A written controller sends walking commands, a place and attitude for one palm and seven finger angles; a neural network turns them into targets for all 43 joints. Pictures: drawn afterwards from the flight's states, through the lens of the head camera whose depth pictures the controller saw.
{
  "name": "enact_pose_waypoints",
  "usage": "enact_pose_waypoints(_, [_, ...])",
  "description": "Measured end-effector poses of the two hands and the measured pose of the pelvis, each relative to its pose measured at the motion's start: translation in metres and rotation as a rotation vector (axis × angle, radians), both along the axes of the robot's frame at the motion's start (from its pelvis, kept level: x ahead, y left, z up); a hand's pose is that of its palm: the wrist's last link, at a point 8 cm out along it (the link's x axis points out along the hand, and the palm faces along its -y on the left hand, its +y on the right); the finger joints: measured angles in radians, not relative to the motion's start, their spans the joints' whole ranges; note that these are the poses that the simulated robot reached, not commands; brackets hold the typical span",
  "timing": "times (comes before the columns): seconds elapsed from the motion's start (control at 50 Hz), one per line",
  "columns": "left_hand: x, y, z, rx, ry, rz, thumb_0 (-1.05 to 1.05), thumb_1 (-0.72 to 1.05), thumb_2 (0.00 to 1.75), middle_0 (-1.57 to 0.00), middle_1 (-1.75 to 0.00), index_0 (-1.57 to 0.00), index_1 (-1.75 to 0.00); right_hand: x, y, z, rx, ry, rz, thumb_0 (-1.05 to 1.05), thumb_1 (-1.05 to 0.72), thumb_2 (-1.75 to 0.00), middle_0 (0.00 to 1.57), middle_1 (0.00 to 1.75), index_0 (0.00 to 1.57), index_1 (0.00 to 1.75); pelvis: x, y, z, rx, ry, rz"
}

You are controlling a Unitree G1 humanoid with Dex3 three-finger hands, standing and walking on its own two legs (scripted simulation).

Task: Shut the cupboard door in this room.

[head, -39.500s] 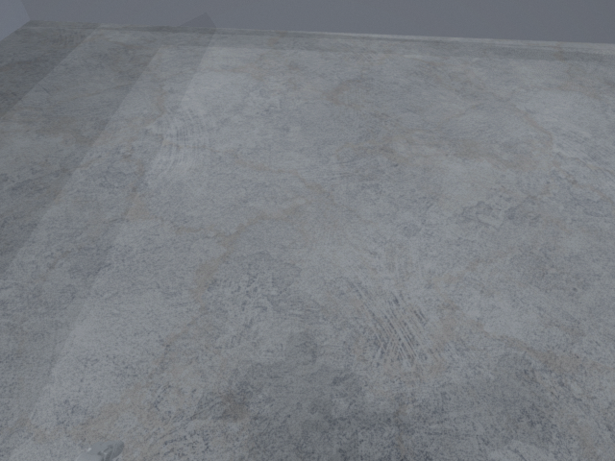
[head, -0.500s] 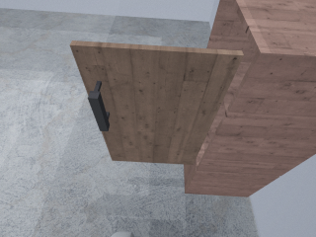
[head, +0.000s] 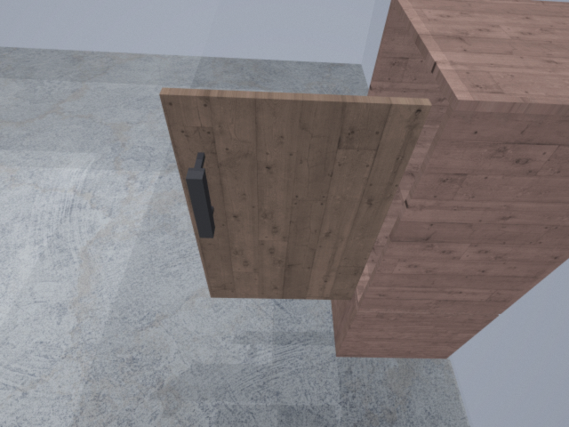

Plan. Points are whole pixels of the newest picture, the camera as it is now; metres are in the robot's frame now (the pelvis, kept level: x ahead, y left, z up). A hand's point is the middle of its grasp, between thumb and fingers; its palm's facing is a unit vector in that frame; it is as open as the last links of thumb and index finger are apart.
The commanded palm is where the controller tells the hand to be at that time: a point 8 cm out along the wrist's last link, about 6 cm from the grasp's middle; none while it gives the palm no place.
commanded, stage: come to a stop and stand still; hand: left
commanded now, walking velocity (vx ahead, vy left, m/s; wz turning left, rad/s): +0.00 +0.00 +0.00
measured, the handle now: (204, 196) +0.45 +0.17 +0.05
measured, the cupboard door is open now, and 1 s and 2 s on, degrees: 90 90 90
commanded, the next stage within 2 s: look again from close up in 0.36 s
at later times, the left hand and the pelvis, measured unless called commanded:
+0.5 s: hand out of the picture -0.05 +0.15 -0.18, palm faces +0.02 -0.99 -0.16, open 7.4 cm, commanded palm none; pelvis +0.00 +0.00 +0.00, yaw +0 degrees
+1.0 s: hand out of the picture +0.06 +0.17 -0.18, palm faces -0.01 -0.98 -0.21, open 7.4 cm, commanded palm none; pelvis +0.03 -0.01 -0.01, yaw -1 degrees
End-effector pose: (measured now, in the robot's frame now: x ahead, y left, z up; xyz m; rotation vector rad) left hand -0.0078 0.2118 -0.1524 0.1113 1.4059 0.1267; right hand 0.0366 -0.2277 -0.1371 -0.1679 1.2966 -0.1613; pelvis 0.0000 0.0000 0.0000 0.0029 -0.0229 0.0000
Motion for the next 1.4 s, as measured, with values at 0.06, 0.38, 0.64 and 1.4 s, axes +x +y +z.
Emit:
enact_pose_waypoints(0.06, [-0.002,-0.002,-0.002,-0.009,-0.01,-0.002,0.0,0.9,0.89,-0.2,-0.3,-0.2,-0.3,-0.017,0.0,0.001,-0.002,0.033,-0.006,0.0,-0.93,-0.9,0.2,0.3,0.2,0.3,-0.004,0.0,0.001,-0.001,-0.007,0.001])
enact_pose_waypoints(0.38, [-0.041,-0.002,0.003,0.001,0.086,0.023,0.0,0.91,0.89,-0.2,-0.29,-0.2,-0.3,-0.073,0.02,-0.005,0.054,0.181,-0.043,0.01,-0.91,-0.9,0.2,0.3,0.2,0.3,-0.009,0.0,0.002,0.004,0.023,0.008])
enact_pose_waypoints(0.64, [-0.022,-0.003,0.004,0.036,0.046,0.001,0.0,0.9,0.89,-0.2,-0.3,-0.2,-0.3,-0.032,0.009,-0.021,0.057,0.077,0.001,0.02,-0.93,-0.9,0.2,0.3,0.2,0.3,0.006,0.001,-0.008,-0.009,0.025,0.012])
enact_pose_waypoints(1.4, [0.167,-0.014,0.11,-0.108,-1.345,-0.087,0.0,0.9,0.89,-0.36,-0.47,-0.36,-0.47,0.14,-0.052,0.017,-0.041,-0.761,0.154,0.01,-0.91,-0.9,0.2,0.3,0.21,0.3,-0.008,-0.038,-0.073,0.042,0.167,0.007])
